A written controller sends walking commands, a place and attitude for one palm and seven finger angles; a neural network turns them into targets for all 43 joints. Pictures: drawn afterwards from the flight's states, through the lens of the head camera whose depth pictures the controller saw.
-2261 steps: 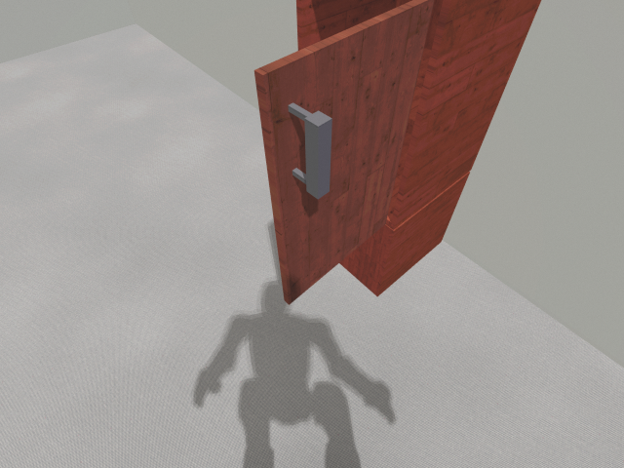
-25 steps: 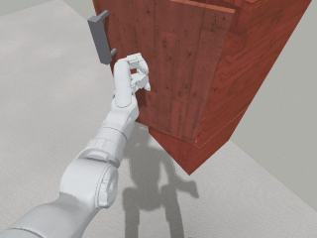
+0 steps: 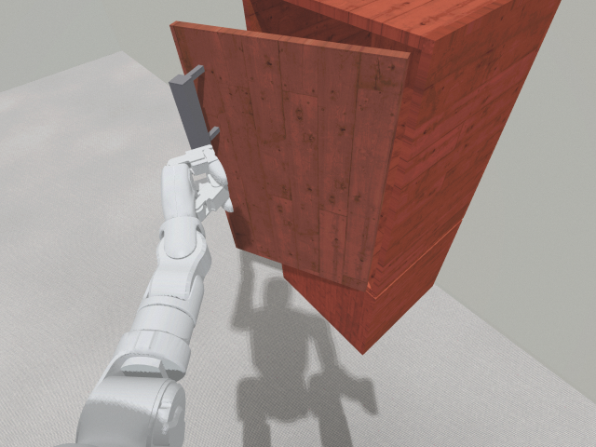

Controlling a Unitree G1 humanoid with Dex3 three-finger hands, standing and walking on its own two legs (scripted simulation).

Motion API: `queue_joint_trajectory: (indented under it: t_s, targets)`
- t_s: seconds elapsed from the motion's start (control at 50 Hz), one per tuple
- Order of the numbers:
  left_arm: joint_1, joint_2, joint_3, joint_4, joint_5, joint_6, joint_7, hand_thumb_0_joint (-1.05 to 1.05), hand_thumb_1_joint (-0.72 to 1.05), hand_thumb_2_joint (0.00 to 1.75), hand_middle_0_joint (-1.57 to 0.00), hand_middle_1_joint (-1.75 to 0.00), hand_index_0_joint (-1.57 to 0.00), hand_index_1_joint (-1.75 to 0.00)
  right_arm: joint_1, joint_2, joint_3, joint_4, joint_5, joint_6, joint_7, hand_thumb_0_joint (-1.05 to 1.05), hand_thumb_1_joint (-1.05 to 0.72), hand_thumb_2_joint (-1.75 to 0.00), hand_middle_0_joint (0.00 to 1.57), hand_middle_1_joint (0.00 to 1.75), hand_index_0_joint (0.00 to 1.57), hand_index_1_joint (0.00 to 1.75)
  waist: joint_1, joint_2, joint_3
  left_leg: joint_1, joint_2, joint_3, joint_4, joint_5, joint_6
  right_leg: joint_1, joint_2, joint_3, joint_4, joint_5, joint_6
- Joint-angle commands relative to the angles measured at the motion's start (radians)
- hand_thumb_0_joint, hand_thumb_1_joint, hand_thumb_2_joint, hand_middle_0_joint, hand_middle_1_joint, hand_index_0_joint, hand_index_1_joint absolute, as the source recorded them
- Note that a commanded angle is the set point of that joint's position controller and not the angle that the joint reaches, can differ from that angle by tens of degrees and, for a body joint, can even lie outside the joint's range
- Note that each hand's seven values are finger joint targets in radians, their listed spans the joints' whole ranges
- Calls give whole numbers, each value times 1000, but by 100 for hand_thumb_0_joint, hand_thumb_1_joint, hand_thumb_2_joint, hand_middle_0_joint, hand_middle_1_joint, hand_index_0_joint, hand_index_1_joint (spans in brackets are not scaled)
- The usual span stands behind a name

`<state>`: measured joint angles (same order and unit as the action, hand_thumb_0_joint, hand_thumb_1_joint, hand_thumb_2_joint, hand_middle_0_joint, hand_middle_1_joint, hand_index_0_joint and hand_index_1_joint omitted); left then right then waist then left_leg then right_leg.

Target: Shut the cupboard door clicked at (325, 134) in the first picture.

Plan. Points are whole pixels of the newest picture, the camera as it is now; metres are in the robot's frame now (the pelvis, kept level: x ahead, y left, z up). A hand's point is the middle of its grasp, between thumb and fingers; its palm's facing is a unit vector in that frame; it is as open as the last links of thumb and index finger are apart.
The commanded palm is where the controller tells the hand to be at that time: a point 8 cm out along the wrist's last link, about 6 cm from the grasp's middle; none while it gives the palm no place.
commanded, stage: draw the hand back to the body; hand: left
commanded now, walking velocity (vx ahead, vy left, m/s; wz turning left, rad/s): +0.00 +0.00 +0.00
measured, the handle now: (199, 110) +0.64 +0.16 +0.13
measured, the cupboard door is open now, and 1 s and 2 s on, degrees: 25 25 25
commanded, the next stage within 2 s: step back with the hand held close in 1.30 s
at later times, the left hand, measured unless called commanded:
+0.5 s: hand (107, 295) +0.27 +0.20 +0.14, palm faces +0.23 -0.95 -0.22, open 3.3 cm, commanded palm +0.23 +0.24 +0.17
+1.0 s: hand out of the picture +0.17 +0.30 +0.18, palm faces +0.54 -0.72 -0.44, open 6.7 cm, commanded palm +0.13 +0.32 +0.19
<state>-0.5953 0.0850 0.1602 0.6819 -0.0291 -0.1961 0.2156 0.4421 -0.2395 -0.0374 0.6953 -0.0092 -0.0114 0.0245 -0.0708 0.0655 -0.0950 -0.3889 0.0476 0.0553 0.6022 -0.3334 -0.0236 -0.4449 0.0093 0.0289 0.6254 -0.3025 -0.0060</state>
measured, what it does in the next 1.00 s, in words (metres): stands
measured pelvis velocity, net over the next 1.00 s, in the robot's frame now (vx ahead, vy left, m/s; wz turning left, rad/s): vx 0.01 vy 0.01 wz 0.06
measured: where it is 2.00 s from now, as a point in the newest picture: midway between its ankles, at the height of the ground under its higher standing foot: outside the picture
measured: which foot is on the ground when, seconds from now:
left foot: down 0.00-1.00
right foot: down 0.00-1.00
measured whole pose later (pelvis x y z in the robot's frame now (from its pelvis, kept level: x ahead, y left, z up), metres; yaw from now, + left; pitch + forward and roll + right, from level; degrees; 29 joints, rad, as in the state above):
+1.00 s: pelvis +0.01 +0.01 +0.02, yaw +3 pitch -4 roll -1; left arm 0.51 0.36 0.38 -0.37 -0.06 -0.08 0.11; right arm 0.23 -0.24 0.00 0.64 0.01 -0.06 -0.08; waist 0.07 0.08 -0.01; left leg -0.07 0.02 0.01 0.41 -0.27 -0.01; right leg -0.07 -0.02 -0.03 0.39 -0.24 0.02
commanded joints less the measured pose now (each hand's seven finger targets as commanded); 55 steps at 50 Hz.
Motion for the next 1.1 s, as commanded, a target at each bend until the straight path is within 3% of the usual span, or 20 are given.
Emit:
queue_joint_trajectory:
  t_s: [0.0, 0.06, 0.12, 0.2, 0.22, 0.26, 0.32, 0.36, 0.44, 0.48, 0.52, 0.56, 0.62, 0.66, 0.76, 0.86, 0.9, 0.92, 1.0, 1.08]
  targets:
    - [-418, 72, -76, -517, -99, 69, -82, 0, 90, 90, -130, -150, -130, -150, -181, -108, -32, -181, 45, -70, -51, 0, -90, -90, 20, 30, 20, 30, 38, -143, -284, 165, -49, 25, -87, 248, 52, 276, 24, -57, -148, 336, 2]
    - [-412, 71, -114, -664, -105, 95, -97, 0, 90, 90, -130, -150, -130, -150, -232, -94, -12, -177, 50, -97, -79, 0, -90, -90, 20, 30, 20, 30, 36, -70, -231, 225, -49, 8, -101, 233, 55, 246, 25, -62, -167, 273, 1]
    - [-269, 60, -131, -662, -76, 125, -95, 0, 90, 90, -127, -147, -127, -147, -261, -82, 7, -169, 47, -117, -82, 0, -90, -90, 20, 30, 20, 30, 55, -27, -175, 238, -50, -13, -124, 215, 46, 217, 22, -79, -163, 224, -7]
    - [4, 114, -62, -639, -94, 243, -143, 0, 90, 90, -116, -135, -116, -135, -323, -88, 26, -196, 55, -94, -88, 0, -90, -90, 20, 30, 20, 30, 104, -115, -134, 215, -59, -3, -157, 209, 42, 290, 10, -83, -184, 226, -6]
    - [51, 178, -121, -745, -40, 158, -141, 0, 90, 90, -113, -132, -113, -132, -330, -73, 31, -215, 42, -84, -90, 0, -90, -90, 20, 30, 20, 30, 64, -149, -50, 232, -59, -2, -198, 208, 51, 268, -6, -56, -231, 215, 12]
    - [220, 211, -63, -673, -44, 131, -145, 0, 90, 90, -108, -126, -108, -126, -348, -78, 32, -216, 41, -58, -94, 0, -90, -90, 20, 30, 20, 30, 89, -197, 17, 204, -56, -3, -214, 176, 53, 276, -6, -51, -262, 171, 14]
    - [235, 242, -51, -826, -41, 109, -157, 0, 90, 90, -100, -117, -100, -117, -375, -62, 47, -244, 38, -26, -94, 0, -90, -90, 20, 30, 20, 30, 86, -129, 4, 246, -51, -4, -236, 193, 51, 314, -12, -49, -276, 185, 10]
    - [234, 271, -42, -928, -34, 99, -159, 0, 90, 90, -94, -111, -94, -111, -386, -62, 51, -255, 36, -19, -96, 0, -90, -90, 20, 30, 20, 30, 87, -37, -19, 278, -51, -6, -247, 206, 46, 333, -10, -49, -287, 187, 3]
    - [278, 297, -26, -1123, -23, 84, -138, 0, 90, 90, -83, -99, -83, -99, -384, -56, 57, -265, 21, -42, -98, 0, -90, -90, 20, 30, 20, 30, 84, 75, -100, 353, -52, -15, -239, 297, 39, 372, -3, -66, -273, 274, -6]
    - [362, 307, -14, -1171, -21, 84, -130, 0, 90, 90, -78, -93, -78, -93, -378, -59, 57, -263, 16, -55, -98, 0, -90, -90, 20, 30, 20, 30, 87, 73, -116, 366, -49, -22, -237, 345, 36, 391, -2, -73, -270, 308, -6]
    - [453, 308, 2, -1179, -21, 86, -122, 0, 90, 90, -72, -87, -72, -87, -380, -63, 56, -257, 12, -63, -99, 0, -90, -90, 20, 30, 20, 30, 92, 14, -107, 362, -47, -27, -240, 367, 34, 399, 3, -82, -266, 324, -4]
    - [588, 312, 24, -1144, -25, 95, -122, 0, 90, 90, -67, -81, -67, -81, -383, -72, 51, -254, 12, -64, -99, 0, -90, -90, 20, 30, 20, 30, 102, -52, -62, 339, -44, -29, -251, 368, 35, 404, 3, -87, -275, 320, 0]
    - [681, 320, 66, -1133, -28, 94, -121, 0, 90, 90, -58, -72, -58, -72, -392, -70, 50, -244, 15, -55, -101, 0, -90, -90, 20, 30, 20, 30, 106, -92, 11, 308, -43, -25, -265, 325, 34, 380, 1, -90, -284, 281, 5]
    - [778, 367, 137, -1114, -30, 95, -119, 0, 90, 90, -53, -66, -53, -66, -393, -78, 41, -239, 14, -48, -104, 0, -90, -90, 20, 30, 20, 30, 122, -105, 35, 288, -40, -23, -270, 324, 36, 392, -1, -86, -292, 274, 5]
    - [879, 459, 275, -1193, -36, 68, -109, 0, 90, 90, -39, -51, -39, -51, -401, -72, 34, -241, 14, -51, -106, 0, -90, -90, 20, 30, 20, 30, 144, -38, 7, 272, -42, -20, -257, 343, 34, 421, -9, -80, -279, 285, 6]
    - [992, 500, 347, -1286, -36, 47, -88, 0, 90, 90, -25, -36, -25, -36, -384, -71, 26, -238, 15, -91, -109, 0, -90, -90, 20, 30, 20, 30, 146, 43, -15, 280, -42, -14, -237, 386, 28, 419, -10, -81, -273, 313, 8]
    - [1020, 493, 356, -1293, -36, 44, -83, 0, 90, 90, -20, -30, -20, -30, -377, -69, 23, -234, 18, -104, -112, 0, -90, -90, 20, 30, 20, 30, 142, 51, 15, 275, -39, -12, -239, 377, 26, 397, -9, -84, -272, 295, 8]
    - [996, 442, 303, -1284, -31, 44, -87, 0, 90, 90, -20, -30, -20, -30, -375, -69, 24, -226, 17, -111, -111, 0, -90, -90, 20, 30, 20, 30, 128, 46, 55, 273, -40, -10, -243, 368, 27, 369, -7, -87, -277, 282, 9]
    - [905, 407, 249, -1223, -24, 50, -80, 0, 90, 90, -20, -30, -20, -30, -360, -94, 14, -205, 17, -131, -119, 0, -90, -90, 20, 30, 20, 30, 106, -13, 130, 269, -37, -17, -262, 276, 36, 305, -7, -90, -301, 188, 14]
    - [892, 427, 267, -1217, -23, 43, -77, 0, 90, 90, -20, -30, -20, -30, -367, -94, 10, -206, 18, -134, -127, 0, -90, -90, 20, 30, 20, 30, 120, -60, 78, 286, -42, -20, -274, 241, 44, 333, -10, -84, -303, 150, 13]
